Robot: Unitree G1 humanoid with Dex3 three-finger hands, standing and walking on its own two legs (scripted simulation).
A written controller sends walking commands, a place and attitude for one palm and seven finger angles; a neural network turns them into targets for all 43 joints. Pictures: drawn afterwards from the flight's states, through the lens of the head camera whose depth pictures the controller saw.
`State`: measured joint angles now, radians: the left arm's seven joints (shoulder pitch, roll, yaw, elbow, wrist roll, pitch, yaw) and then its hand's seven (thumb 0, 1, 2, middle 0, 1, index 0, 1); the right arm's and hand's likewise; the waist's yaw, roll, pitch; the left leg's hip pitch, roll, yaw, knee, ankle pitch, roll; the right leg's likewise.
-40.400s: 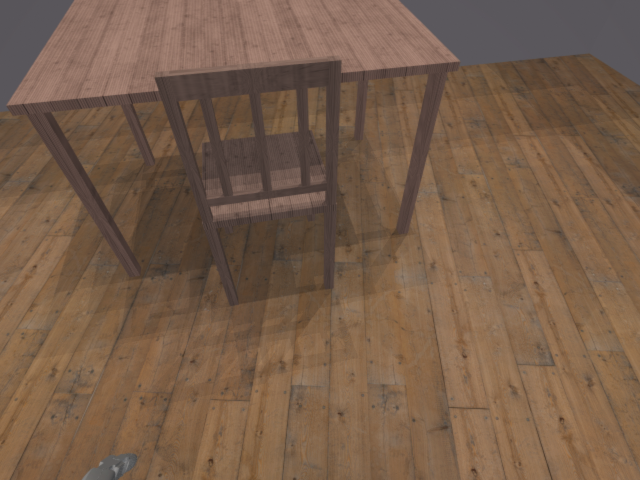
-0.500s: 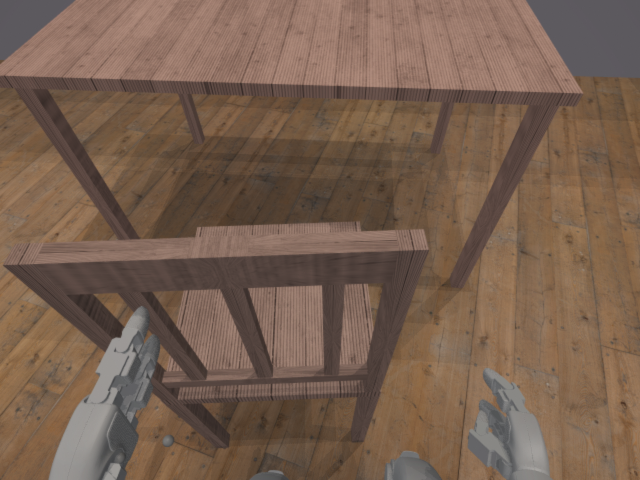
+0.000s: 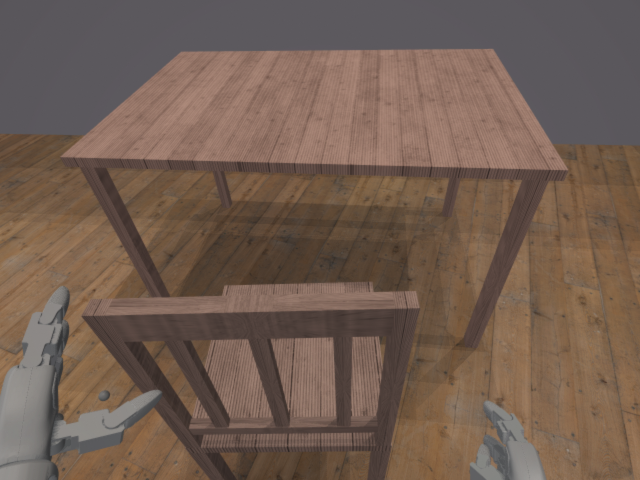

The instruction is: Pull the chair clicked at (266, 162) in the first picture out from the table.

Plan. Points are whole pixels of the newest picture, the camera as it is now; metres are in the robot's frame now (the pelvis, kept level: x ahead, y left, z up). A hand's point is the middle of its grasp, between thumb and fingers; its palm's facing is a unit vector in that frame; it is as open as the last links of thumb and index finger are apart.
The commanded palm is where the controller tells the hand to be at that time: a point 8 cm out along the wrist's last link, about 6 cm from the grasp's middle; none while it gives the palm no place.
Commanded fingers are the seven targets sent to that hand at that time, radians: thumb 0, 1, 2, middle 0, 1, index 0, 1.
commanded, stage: draw the hand back to the body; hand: left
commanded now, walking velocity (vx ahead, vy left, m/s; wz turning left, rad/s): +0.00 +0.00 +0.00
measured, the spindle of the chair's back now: (272, 384) +0.29 +0.11 -0.08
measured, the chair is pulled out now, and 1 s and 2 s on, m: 0.32 0.32 0.32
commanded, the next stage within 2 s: step back with the hand held close in 0.66 s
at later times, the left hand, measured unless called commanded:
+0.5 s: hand (89, 332) +0.21 +0.25 +0.16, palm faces +0.46 -0.77 -0.44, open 7.6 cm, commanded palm +0.15 +0.29 +0.19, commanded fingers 0.00 0.90 0.90 -0.20 -0.30 -0.20 -0.30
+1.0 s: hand (79, 327) +0.21 +0.26 +0.17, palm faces +0.39 -0.78 -0.49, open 7.4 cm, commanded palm +0.14 +0.30 +0.20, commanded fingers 0.00 0.90 0.90 -0.20 -0.30 -0.20 -0.30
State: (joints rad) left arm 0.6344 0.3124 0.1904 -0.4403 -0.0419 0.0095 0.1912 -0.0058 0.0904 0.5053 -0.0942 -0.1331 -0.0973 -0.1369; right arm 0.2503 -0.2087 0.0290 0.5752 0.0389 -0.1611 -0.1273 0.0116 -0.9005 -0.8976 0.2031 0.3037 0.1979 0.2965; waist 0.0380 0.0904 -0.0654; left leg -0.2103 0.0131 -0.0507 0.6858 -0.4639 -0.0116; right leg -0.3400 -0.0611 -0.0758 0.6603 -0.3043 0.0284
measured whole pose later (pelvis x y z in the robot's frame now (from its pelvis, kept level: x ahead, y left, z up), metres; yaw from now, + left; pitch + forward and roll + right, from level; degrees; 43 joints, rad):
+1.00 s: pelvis -0.01 +0.00 +0.02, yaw -3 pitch -1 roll +0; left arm 0.49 0.35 0.39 -0.42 -0.04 -0.12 0.15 0.01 0.90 0.90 -0.21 -0.30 -0.21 -0.31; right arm 0.14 -0.23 -0.01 0.60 0.01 -0.07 -0.06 0.01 -0.90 -0.90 0.20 0.30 0.20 0.30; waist 0.01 0.07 0.09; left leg -0.11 0.01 0.00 0.46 -0.33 0.00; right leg -0.26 -0.05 -0.03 0.44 -0.16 0.03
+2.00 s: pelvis -0.11 +0.00 +0.00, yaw +0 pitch +1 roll +0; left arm 0.50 0.38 0.42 -0.53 -0.01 -0.17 0.20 0.01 0.89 0.90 -0.21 -0.30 -0.21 -0.31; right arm 0.19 -0.21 -0.01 0.63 -0.01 -0.08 -0.07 0.01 -0.90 -0.90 0.20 0.30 0.20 0.30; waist 0.00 -0.01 0.07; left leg -0.41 0.01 -0.01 0.68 -0.33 0.01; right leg -0.48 -0.05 -0.02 0.52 -0.09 0.02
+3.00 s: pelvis -0.20 +0.00 +0.01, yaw -3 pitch +2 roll -3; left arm 0.54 0.41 0.47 -0.61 -0.05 -0.26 0.16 0.02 0.89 0.90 -0.21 -0.30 -0.21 -0.31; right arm 0.17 -0.15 -0.02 0.66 -0.02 -0.19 -0.04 0.01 -0.90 -0.90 0.20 0.30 0.20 0.30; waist 0.03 -0.01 0.05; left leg -0.44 0.11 0.04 0.58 -0.18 -0.01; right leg -0.29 0.00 -0.02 0.68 -0.39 0.01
